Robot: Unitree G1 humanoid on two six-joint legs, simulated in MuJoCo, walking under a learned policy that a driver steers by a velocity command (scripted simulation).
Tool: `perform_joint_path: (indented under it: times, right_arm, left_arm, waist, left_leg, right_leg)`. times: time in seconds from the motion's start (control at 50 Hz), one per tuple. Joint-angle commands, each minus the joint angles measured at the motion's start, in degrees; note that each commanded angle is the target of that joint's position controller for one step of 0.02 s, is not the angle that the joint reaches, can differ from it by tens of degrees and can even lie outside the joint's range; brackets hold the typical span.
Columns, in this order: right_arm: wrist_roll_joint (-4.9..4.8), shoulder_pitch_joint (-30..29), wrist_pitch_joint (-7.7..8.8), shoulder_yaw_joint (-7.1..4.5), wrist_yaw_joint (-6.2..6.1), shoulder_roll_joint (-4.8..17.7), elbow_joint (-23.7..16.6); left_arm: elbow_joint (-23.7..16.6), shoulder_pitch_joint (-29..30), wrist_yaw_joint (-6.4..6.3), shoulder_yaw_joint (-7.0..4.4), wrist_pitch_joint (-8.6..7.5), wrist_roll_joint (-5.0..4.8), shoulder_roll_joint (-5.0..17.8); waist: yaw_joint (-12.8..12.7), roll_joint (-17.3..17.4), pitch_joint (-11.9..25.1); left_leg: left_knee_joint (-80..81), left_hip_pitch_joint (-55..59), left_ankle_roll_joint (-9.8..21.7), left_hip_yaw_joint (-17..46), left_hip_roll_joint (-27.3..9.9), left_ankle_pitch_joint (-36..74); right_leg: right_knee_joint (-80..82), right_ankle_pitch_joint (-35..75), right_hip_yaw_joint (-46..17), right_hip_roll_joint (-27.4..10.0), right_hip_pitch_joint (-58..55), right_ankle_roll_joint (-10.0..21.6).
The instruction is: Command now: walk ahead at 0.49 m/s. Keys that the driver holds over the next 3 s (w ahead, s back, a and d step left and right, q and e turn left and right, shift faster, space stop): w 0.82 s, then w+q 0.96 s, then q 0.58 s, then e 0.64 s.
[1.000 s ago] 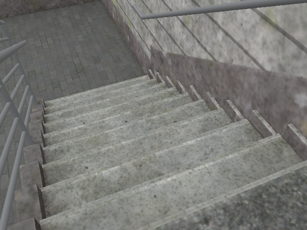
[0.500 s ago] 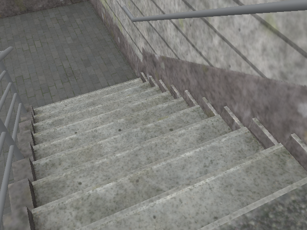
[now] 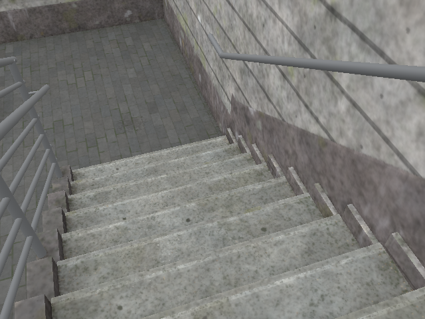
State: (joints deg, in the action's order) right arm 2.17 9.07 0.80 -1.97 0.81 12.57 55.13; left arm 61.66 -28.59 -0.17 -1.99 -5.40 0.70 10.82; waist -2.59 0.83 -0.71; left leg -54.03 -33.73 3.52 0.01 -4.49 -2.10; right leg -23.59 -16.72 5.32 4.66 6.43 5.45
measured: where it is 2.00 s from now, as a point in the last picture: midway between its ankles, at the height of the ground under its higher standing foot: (195, 265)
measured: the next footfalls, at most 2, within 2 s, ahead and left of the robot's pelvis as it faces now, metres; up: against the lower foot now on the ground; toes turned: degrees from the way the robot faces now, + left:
left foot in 0.30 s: +0.28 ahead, +0.16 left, -0.16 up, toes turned +4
right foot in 0.90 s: +0.65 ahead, -0.06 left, -0.33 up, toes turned -3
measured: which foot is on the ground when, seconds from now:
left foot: up 0.00-0.28, down 0.30-0.90, up 0.92-1.00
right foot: down 0.00-0.32, up 0.34-0.88, down 0.90-1.00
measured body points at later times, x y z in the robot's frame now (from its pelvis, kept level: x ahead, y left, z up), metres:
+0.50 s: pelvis +0.26 +0.09 -0.18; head +0.27 +0.11 +0.27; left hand +0.28 +0.34 -0.33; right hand +0.23 -0.15 -0.32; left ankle +0.24 +0.16 -0.90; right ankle +0.26 -0.03 -0.71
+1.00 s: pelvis +0.55 +0.03 -0.34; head +0.55 +0.02 +0.11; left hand +0.63 +0.27 -0.47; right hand +0.45 -0.19 -0.49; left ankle +0.39 +0.18 -0.81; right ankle +0.61 -0.05 -1.06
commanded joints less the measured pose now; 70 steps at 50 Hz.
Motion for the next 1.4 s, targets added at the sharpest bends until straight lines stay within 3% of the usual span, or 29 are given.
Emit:
perform_joint_path:
  times: [0.02,0.18,0.26,0.28,0.3,0.32,0.34,0.36,0.38,0.44,0.48,0.54,0.58,0.68,0.82,0.84,0.86,0.9,0.92,0.98,1.02,1.04,1.08,1.12,1.14,1.2,1.26,1.34,1.4]
  right_arm:
    - [-0.01,-8.18,1.18,-1.88,0.02,5.98,-5.56]
    - [-0.53,-9.97,1.03,-0.62,2.88,0.15,-7.5]
    - [-1.44,-7.23,2.66,-1.04,1.04,4.25,-6.03]
    - [-0.97,4.46,3.15,-1.8,0.28,5.64,-2.37]
    - [-0.67,20.15,3.4,-2.33,-0.23,6.12,2.74]
    - [-0.46,27.68,3.2,-3.88,0.03,10.46,6.17]
    - [-0.18,27.49,3.75,-3.91,1.2,14.48,5.86]
    - [-1.98,26.5,2.96,-4.26,1.91,13.78,4.0]
    - [-2.6,24.22,2.47,-3.63,1.91,11.01,3.75]
    - [-1.8,17.94,4.03,-1.29,0.25,6.22,2.38]
    - [-1.72,15.57,4.75,0.48,0.26,3.01,3.38]
    - [-2.94,13.39,5.75,-0.68,-1.45,7.71,1.82]
    - [-2.3,15.69,5.08,-0.83,-1.04,8.2,1.72]
    - [0.5,31.8,4.32,-0.56,-3.74,4.89,5.6]
    - [-0.33,25.04,3.9,-0.1,-1.77,3.69,4.54]
    - [0.78,26.62,2.94,0.19,-2.38,3.32,6.03]
    - [5.89,36.46,4.05,2.04,1.1,3.68,12.42]
    - [5.91,29.85,3.33,-0.41,6.85,9.84,11.37]
    - [3.81,41.33,3.38,1.09,8.42,0.61,13.07]
    - [-0.61,17.14,5.67,1.44,4.75,3.8,-0.5]
    - [2.25,19.95,4.82,1.85,2.22,2.91,1.34]
    - [3.48,19.11,3.78,1.7,2.37,0.68,2.2]
    - [3.51,18.26,2.22,1.18,3.29,0.67,2.69]
    - [4.45,22.49,3.22,2.09,4.11,-1.55,3.15]
    - [5.37,18.65,3.75,2.67,3.73,-2.7,1.58]
    - [2.63,13.26,3.17,2.58,3.14,-1.05,0.97]
    - [3.06,7.08,1.59,1.82,3.68,1.31,-2.63]
    - [4.08,-5.74,1.78,2.37,3.41,1.46,-6.85]
    - [3.67,-7.41,2.95,1.84,2.72,1.5,-5.11]
  left_arm:
    - [0.11,-8.19,-1.06,-0.6,-1.12,-0.07,5.57]
    - [-3.48,-0.93,-2.12,0.26,-1.5,0.3,3.7]
    - [-1.94,-5.46,-4.1,-0.04,0.49,2.32,5.05]
    - [-2.42,-2.56,-3.72,-0.15,0.94,2.66,6.26]
    - [-2.14,-0.54,-3.51,-0.56,1.22,1.22,7.4]
    - [-0.73,-3.22,-3.35,-2.42,1.54,-1.56,7.31]
    - [-1.93,-11.71,-4.19,-2.11,1.07,-4.41,2.13]
    - [-3.17,-9.3,-5.1,-1.79,0.56,-4.36,4.58]
    - [-3.29,-5.05,-5.2,-1.83,1.04,-2.52,5.08]
    - [-6.48,4.84,-2.67,-1.29,4.47,1.45,4.02]
    - [-7.0,8.48,-1.84,-1.31,5.17,0.37,2.99]
    - [-6.54,11.91,0.37,0.01,5.88,3.67,0.41]
    - [-3.1,5.94,0.7,-1.3,6.27,1.5,2.9]
    - [-9.92,31.42,1.03,-1.85,2.69,2.61,3.42]
    - [-13.43,34.25,2.22,-0.67,1.76,-0.29,4.03]
    - [-12.54,30.72,2.04,-0.92,1.43,-0.28,4.83]
    - [-8.55,14.92,3.66,0.84,2.51,7.96,2.11]
    - [-0.92,-11.7,3.53,-3.19,2.28,6.26,10.56]
    - [-1.85,-14.64,4.8,-2.96,2.95,4.83,14.5]
    - [-1.25,-3.64,5.78,-2.45,2.02,5.5,12.93]
    - [-4.11,6.64,5.39,2.77,0.53,7.93,-1.01]
    - [-4.3,8.78,4.21,3.22,-1.02,7.37,-2.2]
    - [-2.27,3.92,2.42,3.06,-2.08,4.78,-0.47]
    - [-2.59,3.4,1.62,2.52,-3.0,6.58,1.73]
    - [-0.21,-0.25,0.4,3.74,-3.7,7.07,-2.23]
    - [2.74,-6.82,0.05,5.31,-3.88,7.28,-3.51]
    - [2.07,-4.49,1.85,5.66,-3.52,7.34,-2.36]
    - [4.58,-11.86,-0.92,4.11,-2.06,4.73,1.84]
    - [4.1,-13.58,-1.65,2.67,0.09,5.97,3.5]
  waist:
    - [-1.84,-4.05,-6.48]
    - [-2.55,-4.33,-5.03]
    - [-4.89,0.68,-6.83]
    - [0.28,-0.12,-1.32]
    - [8.37,0.95,3.81]
    - [10.27,9.67,7.0]
    - [2.29,16.13,11.93]
    - [4.86,9.46,16.96]
    - [3.91,2.8,11.17]
    - [2.04,3.78,-0.88]
    - [-1.77,1.14,-8.96]
    - [-2.35,5.48,-3.71]
    - [-3.38,6.75,-0.08]
    - [8.98,1.89,-7.96]
    - [11.98,1.99,-13.3]
    - [11.08,0.72,-12.26]
    - [4.85,-3.6,-8.55]
    - [-6.57,-12.84,1.46]
    - [-2.48,-17.58,23.14]
    - [-5.38,-4.1,0.8]
    - [3.11,3.96,-6.45]
    - [5.13,0.46,-8.36]
    - [3.87,-3.11,-4.73]
    - [6.14,-1.99,-2.28]
    - [4.14,1.31,-1.49]
    - [1.86,-2.34,-2.73]
    - [2.63,-1.7,-6.78]
    - [-3.39,-1.31,-11.1]
    - [-4.74,-2.62,-8.03]
  left_leg:
    - [2.18,-19.17,0.05,5.18,-1.94,4.58]
    - [20.93,14.29,-1.18,-2.05,2.27,29.86]
    - [38.54,9.81,-1.24,1.27,-2.12,28.61]
    - [33.75,22.36,-0.8,-4.3,1.34,28.49]
    - [37.3,35.67,-0.35,-7.12,2.21,32.32]
    - [40.32,45.16,0.23,-1.52,-4.2,36.82]
    - [12.18,66.19,4.54,8.12,-15.65,73.36]
    - [13.3,68.35,7.9,12.98,-19.81,68.04]
    - [20.05,57.74,9.91,13.33,-18.95,48.8]
    - [32.18,25.66,15.33,19.28,-19.27,0.23]
    - [32.16,10.27,9.9,13.0,-11.31,-4.05]
    - [34.22,1.76,8.1,6.76,-4.67,-0.2]
    - [30.48,9.33,8.79,8.96,-7.31,6.8]
    - [21.16,36.96,11.89,17.88,-8.91,-9.92]
    - [12.7,17.34,7.1,7.13,-2.57,-11.16]
    - [5.79,21.23,7.49,8.03,-2.57,-4.89]
    - [-2.34,25.19,5.83,9.8,-4.04,-2.95]
    - [-30.3,3.96,1.93,5.66,5.1,-9.11]
    - [-56.81,-5.84,0.07,5.84,9.59,-42.11]
    - [-57.22,-32.26,1.83,9.32,3.95,-27.3]
    - [-32.41,-16.8,4.31,15.55,-3.79,-1.93]
    - [-21.88,-9.02,4.77,13.18,-5.06,-1.01]
    - [-14.04,-5.87,3.62,9.12,-3.34,1.57]
    - [-13.96,-3.23,2.24,7.98,-2.92,6.06]
    - [-2.24,-11.83,1.78,13.38,-6.15,16.07]
    - [9.85,-4.9,0.7,8.23,-5.25,33.12]
    - [9.56,4.57,1.43,4.56,-3.51,28.83]
    - [25.67,-6.21,1.02,2.9,-3.66,15.79]
    - [23.18,6.94,0.07,-3.74,0.24,13.94]
  right_leg:
    - [3.83,14.75,-18.8,-19.27,-10.83,9.33]
    - [-8.58,1.92,-7.82,-10.65,18.13,2.99]
    - [-26.45,3.55,-10.89,-10.72,0.5,3.78]
    - [-39.34,14.79,-9.29,-10.83,3.98,4.06]
    - [-55.48,21.67,-6.1,-8.77,7.89,3.34]
    - [-81.2,-11.82,-2.2,0.23,16.96,1.49]
    - [-97.71,-36.72,-7.36,1.08,41.36,-0.54]
    - [-100.73,-32.5,-8.54,-1.46,50.74,0.32]
    - [-99.28,-25.65,-6.33,-2.67,54.16,0.44]
    - [-84.74,-12.9,-8.85,-7.74,50.55,-1.18]
    - [-66.85,1.52,-10.26,-9.44,47.57,-1.82]
    - [-38.47,24.44,-2.2,-7.32,26.62,-3.3]
    - [-41.48,28.93,-3.9,-8.29,26.75,-2.2]
    - [-25.07,28.43,-9.01,-10.13,57.37,-2.32]
    - [-1.89,39.92,-1.99,-8.41,21.83,-2.11]
    - [1.95,36.13,-4.26,-9.58,19.43,-1.36]
    - [7.69,41.44,-7.77,-12.83,12.13,0.05]
    - [1.69,40.04,-3.05,-10.46,-28.53,3.73]
    - [-21.75,66.35,-12.26,-21.96,-50.45,15.95]
    - [-0.07,11.48,-26.98,-30.94,-21.86,15.5]
    - [5.71,14.5,-22.36,-28.49,9.91,13.77]
    - [9.73,16.2,-15.99,-25.49,19.05,13.03]
    - [9.4,10.75,-10.75,-22.39,19.6,12.77]
    - [3.89,20.14,-7.39,-21.44,20.66,11.91]
    - [1.41,21.01,-6.62,-21.61,10.71,9.9]
    - [-3.8,11.67,-0.7,-18.45,13.65,7.03]
    - [-4.29,5.83,0.73,-18.85,21.64,5.38]
    - [-12.65,4.5,-4.17,-22.46,1.58,4.73]
    - [-17.56,9.35,-2.55,-22.67,5.2,3.09]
